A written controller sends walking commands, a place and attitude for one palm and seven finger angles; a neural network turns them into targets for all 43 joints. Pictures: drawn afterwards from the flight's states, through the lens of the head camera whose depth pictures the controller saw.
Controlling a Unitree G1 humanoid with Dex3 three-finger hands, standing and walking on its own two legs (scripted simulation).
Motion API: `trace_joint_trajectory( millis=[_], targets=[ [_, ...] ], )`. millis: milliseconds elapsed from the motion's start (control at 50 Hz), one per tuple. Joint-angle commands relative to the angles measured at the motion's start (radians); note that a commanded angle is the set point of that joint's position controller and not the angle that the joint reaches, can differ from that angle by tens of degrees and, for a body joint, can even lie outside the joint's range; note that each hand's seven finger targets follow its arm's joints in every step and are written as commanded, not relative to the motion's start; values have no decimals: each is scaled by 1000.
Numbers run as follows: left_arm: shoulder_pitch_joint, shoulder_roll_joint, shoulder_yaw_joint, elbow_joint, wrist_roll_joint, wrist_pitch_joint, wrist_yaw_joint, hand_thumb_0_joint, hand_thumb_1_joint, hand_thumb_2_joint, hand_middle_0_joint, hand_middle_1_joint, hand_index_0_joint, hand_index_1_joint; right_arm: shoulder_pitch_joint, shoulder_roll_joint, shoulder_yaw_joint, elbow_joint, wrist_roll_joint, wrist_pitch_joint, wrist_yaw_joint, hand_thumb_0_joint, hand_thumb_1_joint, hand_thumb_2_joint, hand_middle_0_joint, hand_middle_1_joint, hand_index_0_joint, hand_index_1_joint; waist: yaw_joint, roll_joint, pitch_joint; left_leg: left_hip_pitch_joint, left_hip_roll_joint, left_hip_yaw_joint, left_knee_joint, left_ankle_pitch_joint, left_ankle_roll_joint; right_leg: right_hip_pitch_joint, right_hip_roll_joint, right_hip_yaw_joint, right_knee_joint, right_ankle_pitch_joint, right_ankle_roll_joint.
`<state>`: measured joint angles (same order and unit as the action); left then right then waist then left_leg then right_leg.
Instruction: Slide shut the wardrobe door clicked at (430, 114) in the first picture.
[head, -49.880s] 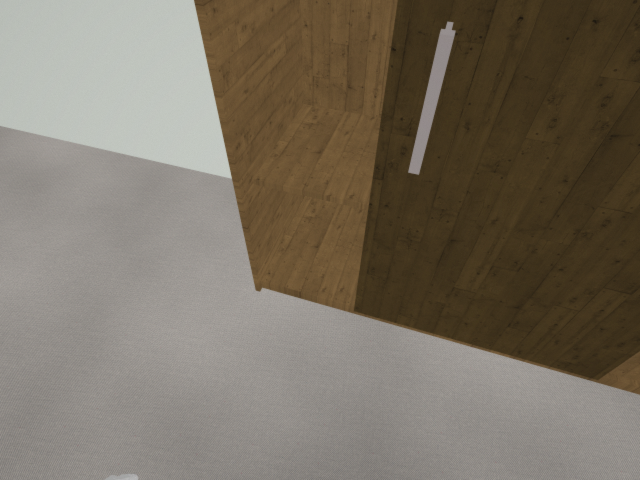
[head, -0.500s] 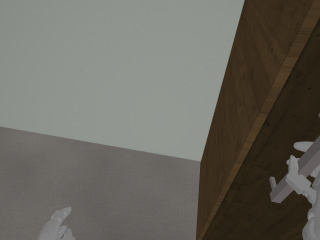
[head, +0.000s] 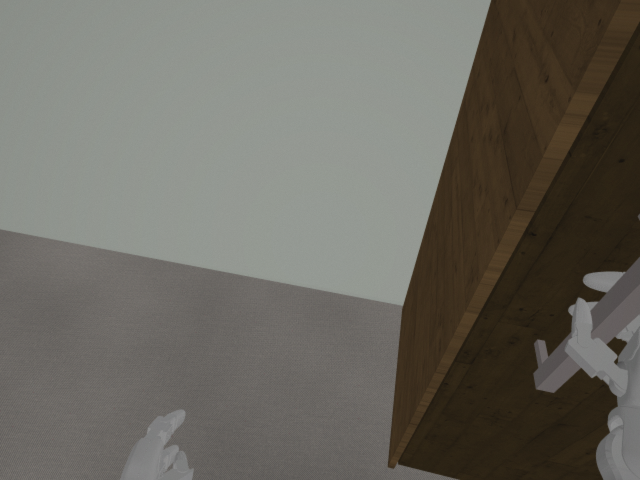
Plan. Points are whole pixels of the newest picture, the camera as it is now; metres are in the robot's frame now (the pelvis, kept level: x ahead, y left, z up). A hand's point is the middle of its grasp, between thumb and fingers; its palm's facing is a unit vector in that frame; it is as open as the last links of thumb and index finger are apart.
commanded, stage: stop walking and hold the door there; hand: right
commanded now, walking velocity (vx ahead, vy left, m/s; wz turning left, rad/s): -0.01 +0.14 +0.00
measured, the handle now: (590, 313) +0.29 -0.28 +0.11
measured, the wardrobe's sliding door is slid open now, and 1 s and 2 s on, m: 0.00 0.00 0.00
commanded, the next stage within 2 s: loosen the grip on the handle in 1.60 s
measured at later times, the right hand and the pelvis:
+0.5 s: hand (581, 340) +0.25 -0.26 +0.12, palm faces +0.40 +0.87 -0.28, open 5.8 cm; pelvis +0.01 -0.01 +0.01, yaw +2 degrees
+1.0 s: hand (582, 341) +0.25 -0.25 +0.12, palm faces +0.23 +0.97 -0.09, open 5.7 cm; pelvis -0.03 -0.09 +0.01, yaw -3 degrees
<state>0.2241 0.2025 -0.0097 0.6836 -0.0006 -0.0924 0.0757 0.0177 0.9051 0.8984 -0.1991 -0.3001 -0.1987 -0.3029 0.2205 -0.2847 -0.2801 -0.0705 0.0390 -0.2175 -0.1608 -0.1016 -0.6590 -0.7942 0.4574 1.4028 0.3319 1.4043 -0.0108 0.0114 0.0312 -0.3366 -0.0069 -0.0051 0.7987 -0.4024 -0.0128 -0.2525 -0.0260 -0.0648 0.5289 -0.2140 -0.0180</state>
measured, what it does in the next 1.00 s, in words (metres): lifts its left foot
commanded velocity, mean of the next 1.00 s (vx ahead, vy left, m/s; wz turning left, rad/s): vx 0.02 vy -0.03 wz -0.08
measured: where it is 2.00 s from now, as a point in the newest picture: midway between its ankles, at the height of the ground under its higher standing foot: outside the picture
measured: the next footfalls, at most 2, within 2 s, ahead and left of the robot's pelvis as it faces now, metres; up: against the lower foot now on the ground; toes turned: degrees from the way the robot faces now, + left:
left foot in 1.14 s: -0.01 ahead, +0.03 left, +0.00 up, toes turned -1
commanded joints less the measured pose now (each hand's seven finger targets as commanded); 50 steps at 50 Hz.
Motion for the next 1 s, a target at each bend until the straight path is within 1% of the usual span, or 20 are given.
trace_joint_trajectory(
  millis=[0,40,80,140,180,300,440,500,580,640,680,700,720,740,760,800,820,860,900,980],
  targets=[
    [-101,126,27,-160,-6,-62,-2,0,900,900,-200,-300,-200,-300,-153,-136,33,-223,-34,-13,15,0,-900,-900,450,1400,450,1400,12,-145,-38,69,9,35,-166,34,-10,-9,-232,174,-265,-150,-92],
    [-90,128,24,-170,-4,-65,-8,0,900,900,-200,-300,-200,-300,-152,-136,39,-228,-42,-7,16,0,-900,-900,450,1400,450,1400,14,-158,-64,152,10,24,-347,136,-1,-16,-181,107,-177,-109,-47],
    [-89,122,25,-177,1,-67,-8,0,900,900,-200,-300,-200,-300,-148,-176,-5,-214,-39,-4,13,0,-900,-900,450,1400,450,1400,26,-71,-78,133,78,-121,-426,256,43,-19,-94,40,-76,-67,3],
    [-83,115,30,-165,-8,-57,-12,0,900,900,-200,-300,-200,-300,-121,-186,-32,-156,-14,17,19,0,-900,-900,450,1400,450,1400,22,144,-99,24,170,-267,-531,117,79,31,-22,30,58,-87,16],
    [-93,113,24,-160,-8,-50,-7,0,900,900,-200,-300,-200,-300,-104,-205,-59,-135,-10,14,15,0,-900,-900,450,1400,450,1400,23,102,-102,31,175,-232,-521,158,83,44,-19,52,35,-39,12],
    [-126,135,22,-179,-11,-35,8,0,900,900,-200,-300,-200,-300,-64,-163,-19,-138,-11,0,26,0,-900,-900,450,1400,450,1400,14,-61,-61,44,53,-86,-453,125,19,47,-93,117,-175,-41,-10],
    [-111,135,26,-188,-15,-45,11,0,900,900,-200,-300,-200,-300,-39,-125,31,-151,-19,-12,22,0,-900,-900,450,1400,450,1400,6,-57,-85,107,55,-79,-452,197,13,34,-72,87,-185,-26,-9],
    [-102,148,42,-196,-14,-42,3,0,900,900,-200,-300,-200,-300,-44,-137,36,-145,-19,-15,21,0,-900,-900,450,1400,450,1400,7,9,-78,81,135,-131,-480,221,28,26,-32,61,-73,44,-1],
    [-84,138,53,-196,-14,-18,-13,0,900,900,-200,-300,-200,-300,-77,-149,43,-139,-19,-25,20,0,-900,-900,450,1400,450,1400,6,167,-84,61,339,-257,-496,254,112,-47,13,78,141,-75,11],
    [-104,125,42,-195,-8,-12,-19,0,900,900,-200,-300,-200,-300,-138,-124,80,-175,-26,-36,28,0,-900,-900,450,1400,450,1400,5,205,-74,98,424,-237,-424,385,139,-114,-21,135,186,-196,7],
    [-106,110,38,-183,0,0,-23,0,900,900,-200,-300,-200,-300,-161,-120,87,-198,-33,-39,30,0,-900,-900,450,1400,450,1400,24,135,-107,63,383,-146,-329,422,85,3,-7,78,15,-86,8],
    [-114,112,40,-184,1,7,-23,0,900,900,-200,-300,-200,-300,-179,-107,112,-218,-30,-41,35,0,-900,-900,450,1400,450,1400,32,68,-122,35,320,-69,-249,356,44,66,-6,65,-72,36,1],
    [-112,129,50,-203,0,5,-16,0,900,900,-200,-300,-200,-300,-186,-91,122,-252,-25,-48,41,0,-900,-900,450,1400,450,1400,19,-67,-117,-43,189,-13,-131,263,-2,98,-90,162,-132,124,-41],
    [-104,132,49,-224,-11,4,-19,0,900,900,-200,-300,-200,-300,-180,-36,180,-280,-19,-59,52,0,-900,-900,450,1400,450,1400,15,-264,-134,-86,83,72,41,-45,-40,85,-235,306,-226,89,-104],
    [-102,98,28,-227,-10,-3,-23,0,900,900,-200,-300,-200,-300,-231,20,255,-332,-26,-58,56,0,-900,-900,450,1400,450,1400,38,-320,-131,-140,44,42,261,-166,-33,62,-286,483,-336,29,-140],
    [-93,94,38,-199,-14,-7,-19,0,900,900,-200,-300,-200,-300,-245,-17,230,-327,-20,-54,41,0,-900,-900,450,1400,450,1400,27,-31,-136,-205,80,-32,298,-79,-20,164,-308,469,-266,131,-182],
    [-96,110,41,-186,-6,-11,-19,0,900,900,-200,-300,-200,-300,-237,16,267,-305,-26,-38,42,0,-900,-900,450,1400,450,1400,31,19,-133,-211,83,-25,266,-55,-26,193,-292,410,-245,209,-177],
    [-114,105,27,-176,-1,-11,-20,0,900,900,-200,-300,-200,-300,-268,40,301,-291,-25,-14,45,0,-900,-900,450,1400,450,1400,24,-31,-160,-124,69,-6,149,0,-25,186,-245,299,-267,155,-133],
    [-132,101,6,-176,5,-9,-13,0,900,900,-200,-300,-200,-300,-298,40,316,-273,-23,4,45,0,-900,-900,450,1400,450,1400,20,-134,-152,-41,52,3,21,17,-15,141,-219,262,-313,21,-101],
    [-144,88,-16,-171,17,-7,-6,0,900,900,-200,-300,-200,-300,-354,36,327,-248,-22,26,39,0,-900,-900,450,1400,450,1400,22,-144,-167,40,8,27,-173,-2,3,172,-234,287,-386,-161,-63]
  ],
)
